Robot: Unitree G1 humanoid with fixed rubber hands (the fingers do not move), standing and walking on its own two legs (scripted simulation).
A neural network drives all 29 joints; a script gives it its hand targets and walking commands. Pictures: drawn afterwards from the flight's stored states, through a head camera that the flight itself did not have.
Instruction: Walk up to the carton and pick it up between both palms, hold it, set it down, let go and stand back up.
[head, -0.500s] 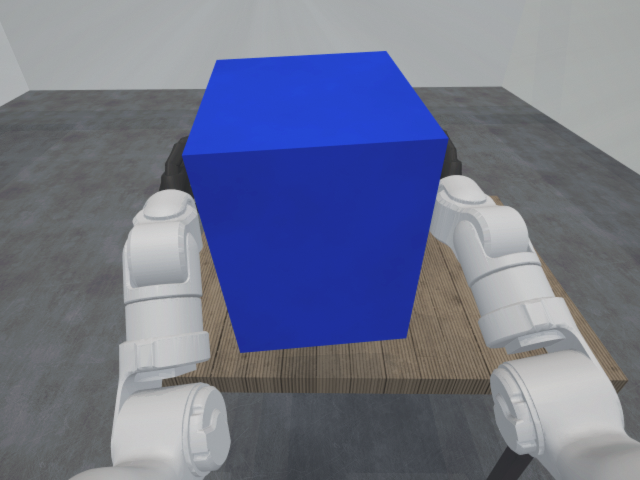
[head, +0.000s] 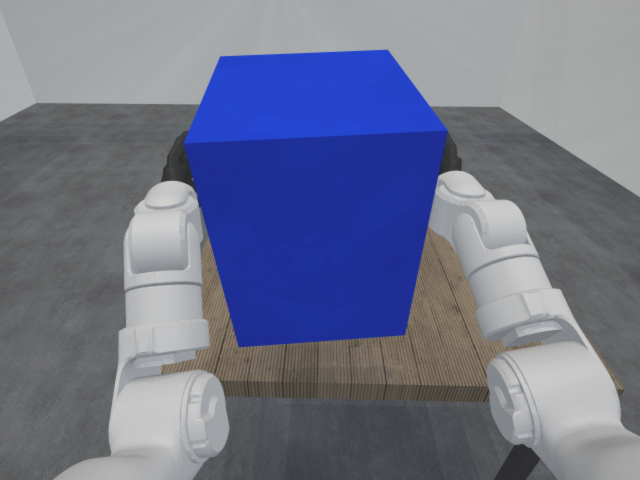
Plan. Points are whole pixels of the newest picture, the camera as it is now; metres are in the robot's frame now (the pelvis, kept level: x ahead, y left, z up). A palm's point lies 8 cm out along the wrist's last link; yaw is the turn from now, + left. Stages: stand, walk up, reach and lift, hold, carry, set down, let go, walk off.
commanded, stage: hold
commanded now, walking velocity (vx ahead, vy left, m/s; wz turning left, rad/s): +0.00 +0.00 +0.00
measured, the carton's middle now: (313, 197) +0.39 +0.01 +0.24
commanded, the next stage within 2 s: none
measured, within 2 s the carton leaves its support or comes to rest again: neither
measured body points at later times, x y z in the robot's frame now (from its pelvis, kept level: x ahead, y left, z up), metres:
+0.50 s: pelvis +0.01 +0.00 +0.00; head -0.08 +0.02 +0.44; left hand +0.38 +0.16 +0.26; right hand +0.38 -0.15 +0.27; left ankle +0.03 +0.12 -0.75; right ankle +0.01 -0.11 -0.75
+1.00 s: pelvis +0.01 +0.00 +0.00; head -0.08 +0.02 +0.44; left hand +0.38 +0.16 +0.26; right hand +0.38 -0.15 +0.27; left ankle +0.03 +0.12 -0.75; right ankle +0.01 -0.11 -0.75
